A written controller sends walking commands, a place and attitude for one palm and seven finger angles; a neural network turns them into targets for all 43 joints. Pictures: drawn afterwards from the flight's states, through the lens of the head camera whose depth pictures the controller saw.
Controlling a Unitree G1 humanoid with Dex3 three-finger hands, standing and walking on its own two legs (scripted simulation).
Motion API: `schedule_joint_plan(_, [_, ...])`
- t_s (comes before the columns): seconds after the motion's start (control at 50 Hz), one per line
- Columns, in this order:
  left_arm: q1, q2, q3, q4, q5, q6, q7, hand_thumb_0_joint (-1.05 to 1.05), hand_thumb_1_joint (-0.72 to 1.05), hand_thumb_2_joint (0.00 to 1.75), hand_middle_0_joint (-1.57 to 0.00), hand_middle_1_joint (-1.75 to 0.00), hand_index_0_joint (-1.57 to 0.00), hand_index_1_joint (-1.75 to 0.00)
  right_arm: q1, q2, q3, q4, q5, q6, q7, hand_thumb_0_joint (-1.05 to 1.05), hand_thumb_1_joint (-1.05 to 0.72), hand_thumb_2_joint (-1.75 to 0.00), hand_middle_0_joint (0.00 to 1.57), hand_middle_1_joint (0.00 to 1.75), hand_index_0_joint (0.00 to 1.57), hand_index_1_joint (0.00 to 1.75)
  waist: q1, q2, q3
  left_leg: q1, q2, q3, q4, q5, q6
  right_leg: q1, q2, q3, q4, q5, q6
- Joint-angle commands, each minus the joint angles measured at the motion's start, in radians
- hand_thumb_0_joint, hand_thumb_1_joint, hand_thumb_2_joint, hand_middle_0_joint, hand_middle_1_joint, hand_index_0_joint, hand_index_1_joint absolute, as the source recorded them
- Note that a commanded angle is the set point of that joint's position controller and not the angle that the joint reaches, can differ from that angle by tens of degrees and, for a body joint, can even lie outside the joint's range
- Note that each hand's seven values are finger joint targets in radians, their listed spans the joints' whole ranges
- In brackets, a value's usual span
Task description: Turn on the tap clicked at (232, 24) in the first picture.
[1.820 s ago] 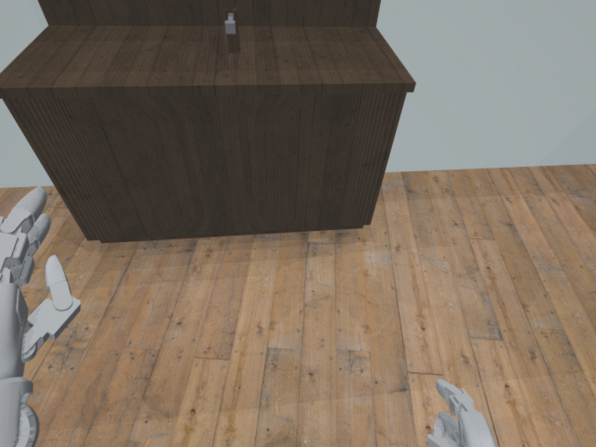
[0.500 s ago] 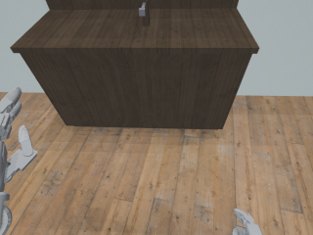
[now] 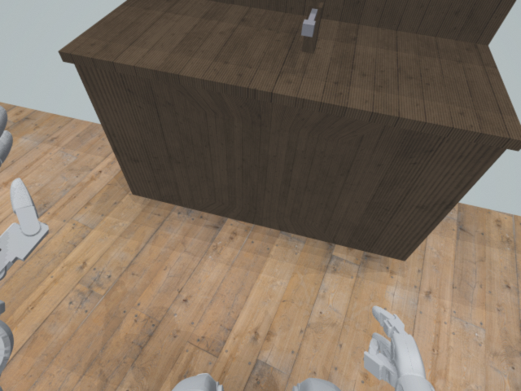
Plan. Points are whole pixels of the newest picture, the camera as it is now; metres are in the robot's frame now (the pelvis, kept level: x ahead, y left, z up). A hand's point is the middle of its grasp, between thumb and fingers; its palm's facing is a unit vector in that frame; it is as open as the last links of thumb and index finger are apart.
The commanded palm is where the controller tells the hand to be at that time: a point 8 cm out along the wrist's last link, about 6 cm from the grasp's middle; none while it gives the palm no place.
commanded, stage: turn to face it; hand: left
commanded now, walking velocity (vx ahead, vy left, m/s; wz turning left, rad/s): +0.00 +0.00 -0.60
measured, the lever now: (308, 28) +0.87 -0.08 +0.12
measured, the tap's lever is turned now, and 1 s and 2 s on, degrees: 0 0 0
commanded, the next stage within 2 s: take the last steps up to it in 1.12 s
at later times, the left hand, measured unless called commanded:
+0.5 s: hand (203, 184) +0.31 +0.09 +0.19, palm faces +0.19 -0.90 -0.39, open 7.4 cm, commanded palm +0.25 +0.16 +0.20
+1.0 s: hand (231, 184) +0.30 +0.05 +0.21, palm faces +0.05 -0.92 -0.39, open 7.4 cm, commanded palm +0.28 +0.11 +0.20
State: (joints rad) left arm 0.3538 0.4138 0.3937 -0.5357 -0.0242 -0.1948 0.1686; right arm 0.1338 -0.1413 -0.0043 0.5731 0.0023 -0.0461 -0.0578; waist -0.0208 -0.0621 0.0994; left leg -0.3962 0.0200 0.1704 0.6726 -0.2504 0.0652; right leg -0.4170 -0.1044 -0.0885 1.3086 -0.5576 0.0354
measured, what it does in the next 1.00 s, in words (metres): steps on the spot, turning right: right foot, then left foot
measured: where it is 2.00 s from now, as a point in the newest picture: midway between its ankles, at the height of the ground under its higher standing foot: outside the picture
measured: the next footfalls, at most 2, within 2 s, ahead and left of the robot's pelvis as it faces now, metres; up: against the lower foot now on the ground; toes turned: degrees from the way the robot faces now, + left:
right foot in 0.30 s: +0.12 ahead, -0.16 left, +0.00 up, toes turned -11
left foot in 0.76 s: +0.11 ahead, +0.04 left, +0.00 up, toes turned -16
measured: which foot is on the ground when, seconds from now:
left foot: down 0.00-0.30, up 0.32-0.74, down 0.76-1.00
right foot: up 0.00-0.28, down 0.30-0.80, up 0.82-1.00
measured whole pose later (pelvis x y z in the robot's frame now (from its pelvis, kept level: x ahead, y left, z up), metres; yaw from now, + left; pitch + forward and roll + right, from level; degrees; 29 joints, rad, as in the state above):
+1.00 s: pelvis +0.01 -0.07 +0.02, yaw -26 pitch -1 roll -1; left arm 0.43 0.35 0.35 -0.51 -0.01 -0.19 0.15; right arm 0.25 -0.14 0.03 0.57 0.00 -0.05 -0.02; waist 0.04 0.02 0.02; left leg -0.24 0.13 0.13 0.58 -0.31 -0.04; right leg -0.34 0.01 -0.03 0.72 -0.40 0.04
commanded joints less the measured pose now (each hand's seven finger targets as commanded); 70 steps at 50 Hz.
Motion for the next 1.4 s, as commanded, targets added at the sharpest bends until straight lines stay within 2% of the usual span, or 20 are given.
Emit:
schedule_joint_plan(0.0, [0.074,0.196,0.160,-0.373,-0.013,-0.092,0.002,0.00,0.90,0.90,-0.20,-0.30,-0.20,-0.30,-0.017,-0.159,-0.047,-0.129,0.007,-0.057,0.012,0.00,-0.90,-0.90,0.20,0.30,0.20,0.30,0.038,0.244,-0.267,0.261,0.307,-0.300,-0.294,0.399,0.135,-0.174,-0.018,0.077,-0.042,0.100,0.000])
schedule_joint_plan(0.06, [0.121,0.157,0.149,-0.373,-0.026,-0.092,-0.007,0.00,0.90,0.90,-0.20,-0.30,-0.20,-0.30,-0.017,-0.158,-0.034,-0.129,-0.002,-0.082,0.024,0.00,-0.90,-0.90,0.20,0.30,0.20,0.30,0.038,0.323,-0.256,0.137,0.273,-0.138,-0.354,0.269,0.072,-0.029,0.012,0.015,-0.281,0.210,0.004])
schedule_joint_plan(0.24, [-0.110,0.055,0.012,-0.011,0.004,-0.037,-0.016,0.00,0.90,0.90,-0.20,-0.30,-0.20,-0.30,0.016,-0.174,-0.036,-0.108,0.008,-0.109,0.001,0.00,-0.90,-0.90,0.20,0.30,0.20,0.30,0.041,0.189,-0.165,0.123,0.298,-0.030,-0.134,0.044,-0.033,0.142,0.083,-0.044,-0.758,0.293,0.020])
schedule_joint_plan(0.26, [-0.158,0.055,-0.016,-0.017,0.014,-0.034,-0.016,0.00,0.90,0.90,-0.20,-0.30,-0.20,-0.30,0.024,-0.160,-0.034,-0.115,0.011,-0.109,0.000,0.00,-0.90,-0.90,0.20,0.30,0.20,0.30,0.030,0.068,-0.153,0.123,0.226,0.001,-0.006,-0.018,-0.060,0.139,0.043,0.041,-0.862,0.415,-0.008])
schedule_joint_plan(0.3, [-0.177,0.130,0.018,-0.035,0.016,-0.027,-0.004,0.00,0.90,0.90,-0.20,-0.30,-0.20,-0.30,-0.028,-0.138,-0.018,-0.140,0.003,-0.109,-0.003,0.00,-0.90,-0.90,0.20,0.30,0.20,0.30,0.047,-0.279,-0.170,-0.160,0.032,-0.066,0.382,-0.396,-0.121,0.251,-0.251,0.526,-0.960,0.943,-0.178])
schedule_joint_plan(0.34, [-0.176,0.132,0.024,-0.121,0.003,-0.037,0.000,0.00,0.90,0.90,-0.20,-0.30,-0.20,-0.30,-0.015,-0.157,-0.033,-0.131,0.005,-0.093,0.003,0.00,-0.90,-0.90,0.20,0.30,0.20,0.30,0.041,-0.213,-0.211,-0.150,0.059,-0.179,0.536,-0.279,-0.133,0.263,-0.225,0.503,-0.953,0.865,-0.157])
schedule_joint_plan(0.4, [-0.007,0.174,0.111,-0.241,-0.011,-0.081,0.013,0.00,0.90,0.90,-0.20,-0.30,-0.20,-0.30,-0.038,-0.137,-0.014,-0.137,0.001,-0.056,0.007,0.00,-0.90,-0.90,0.20,0.30,0.20,0.30,0.041,-0.012,-0.278,-0.183,0.051,-0.180,0.512,-0.194,-0.140,0.356,-0.157,0.361,-0.880,0.910,-0.198])
schedule_joint_plan(0.46, [0.112,0.208,0.185,-0.285,-0.030,-0.109,0.018,0.00,0.90,0.90,-0.20,-0.30,-0.20,-0.30,-0.047,-0.140,-0.026,-0.152,-0.006,-0.031,0.016,0.00,-0.90,-0.90,0.20,0.30,0.20,0.30,0.039,0.043,-0.325,-0.148,0.043,-0.163,0.341,-0.161,-0.144,0.401,-0.127,0.340,-0.888,0.883,-0.195])
schedule_joint_plan(0.6, [0.200,0.149,0.168,-0.142,-0.043,-0.089,0.005,0.00,0.90,0.90,-0.20,-0.30,-0.20,-0.30,-0.002,-0.164,-0.042,-0.186,0.012,0.000,0.026,0.00,-0.90,-0.90,0.20,0.30,0.20,0.30,0.045,-0.026,-0.314,-0.054,0.028,-0.156,0.080,-0.172,-0.126,0.345,-0.105,0.453,-0.942,0.738,-0.201])
schedule_joint_plan(0.7, [0.128,0.127,0.091,-0.131,-0.030,-0.065,-0.001,0.00,0.90,0.90,-0.20,-0.30,-0.20,-0.30,0.022,-0.187,-0.042,-0.190,0.023,0.019,0.018,0.00,-0.90,-0.90,0.20,0.30,0.20,0.30,0.028,-0.011,-0.271,0.192,0.042,-0.152,-0.194,-0.063,-0.090,0.159,-0.044,0.452,-0.953,0.460,-0.129])
schedule_joint_plan(0.74, [0.059,0.128,0.065,-0.192,-0.022,-0.068,-0.005,0.00,0.90,0.90,-0.20,-0.30,-0.20,-0.30,0.015,-0.210,-0.048,-0.200,0.017,0.018,0.010,0.00,-0.90,-0.90,0.20,0.30,0.20,0.30,0.030,0.083,-0.219,0.268,0.147,-0.242,-0.305,-0.057,-0.034,0.022,0.045,0.413,-0.881,0.297,-0.075])
schedule_joint_plan(0.8, [0.026,0.149,0.080,-0.216,0.001,-0.072,-0.005,0.00,0.90,0.90,-0.20,-0.30,-0.20,-0.30,-0.013,-0.181,-0.032,-0.191,-0.002,-0.003,0.002,0.00,-0.90,-0.90,0.20,0.30,0.20,0.30,0.057,0.346,-0.170,0.117,0.397,-0.411,-0.424,0.029,0.097,-0.032,0.150,0.175,-0.387,0.092,-0.013])
schedule_joint_plan(0.88, [-0.061,0.114,0.032,-0.252,0.013,-0.068,-0.010,0.00,0.90,0.90,-0.20,-0.30,-0.20,-0.30,0.019,-0.188,-0.042,-0.159,-0.001,-0.043,0.013,0.00,-0.90,-0.90,0.20,0.30,0.20,0.30,0.045,0.305,-0.125,0.159,0.330,-0.179,-0.309,0.297,0.046,-0.019,0.106,0.075,-0.449,0.104,0.005])
schedule_joint_plan(1.0, [-0.037,0.089,0.041,-0.097,0.013,-0.055,-0.012,0.00,0.90,0.90,-0.20,-0.30,-0.20,-0.30,0.032,-0.201,-0.044,-0.129,0.007,-0.072,0.035,0.00,-0.90,-0.90,0.20,0.30,0.20,0.30,0.022,0.251,-0.130,0.116,0.278,-0.113,-0.148,0.270,-0.041,0.215,0.123,-0.023,-0.826,0.318,0.001])
schedule_joint_plan(1.02, [-0.032,0.103,0.058,-0.076,0.013,-0.060,-0.013,0.00,0.90,0.90,-0.20,-0.30,-0.20,-0.30,0.031,-0.192,-0.042,-0.129,0.008,-0.070,0.036,0.00,-0.90,-0.90,0.20,0.30,0.20,0.30,0.021,0.190,-0.145,0.082,0.251,-0.091,-0.077,0.186,-0.061,0.261,0.078,0.027,-0.876,0.417,-0.020])
schedule_joint_plan(1.06, [0.027,0.135,0.093,-0.035,0.010,-0.061,-0.006,0.00,0.90,0.90,-0.20,-0.30,-0.20,-0.30,0.024,-0.150,-0.034,-0.144,0.009,-0.060,0.039,0.00,-0.90,-0.90,0.20,0.30,0.20,0.30,0.020,-0.138,-0.198,-0.099,0.066,-0.051,0.209,-0.232,-0.126,0.328,-0.169,0.383,-0.916,0.825,-0.158])
schedule_joint_plan(1.08, [0.056,0.145,0.109,-0.056,-0.007,-0.050,-0.005,0.00,0.90,0.90,-0.20,-0.30,-0.20,-0.30,-0.012,-0.159,-0.049,-0.150,0.017,-0.053,0.032,0.00,-0.90,-0.90,0.20,0.30,0.20,0.30,0.046,-0.218,-0.213,-0.106,0.051,-0.127,0.357,-0.317,-0.120,0.281,-0.216,0.471,-0.964,0.813,-0.197])
schedule_joint_plan(1.18, [0.172,0.158,0.153,-0.214,-0.021,-0.086,0.000,0.00,0.90,0.90,-0.20,-0.30,-0.20,-0.30,-0.040,-0.120,-0.005,-0.145,0.005,-0.014,0.024,0.00,-0.90,-0.90,0.20,0.30,0.20,0.30,0.023,-0.035,-0.282,-0.085,0.057,-0.165,0.304,-0.194,-0.119,0.285,-0.136,0.298,-0.930,0.671,-0.196])
schedule_joint_plan(1.34, [0.146,0.136,0.103,-0.204,-0.001,-0.080,0.026,0.00,0.90,0.90,-0.20,-0.30,-0.20,-0.30,0.024,-0.180,-0.045,-0.109,-0.006,-0.054,-0.020,0.00,-0.90,-0.90,0.20,0.30,0.20,0.30,0.009,0.031,-0.266,0.244,-0.003,-0.087,-0.256,-0.156,-0.042,0.136,-0.076,0.301,-1.002,-0.018,-0.137])
schedule_joint_plan(1.38, [0.108,0.105,0.079,-0.200,0.003,-0.093,0.019,0.00,0.90,0.90,-0.20,-0.30,-0.20,-0.30,0.019,-0.213,-0.051,-0.124,-0.008,-0.059,-0.027,0.00,-0.90,-0.90,0.20,0.30,0.20,0.30,0.009,0.310,-0.175,0.293,0.208,-0.394,-0.459,-0.342,0.063,-0.051,0.098,0.141,-0.697,-0.004,-0.062])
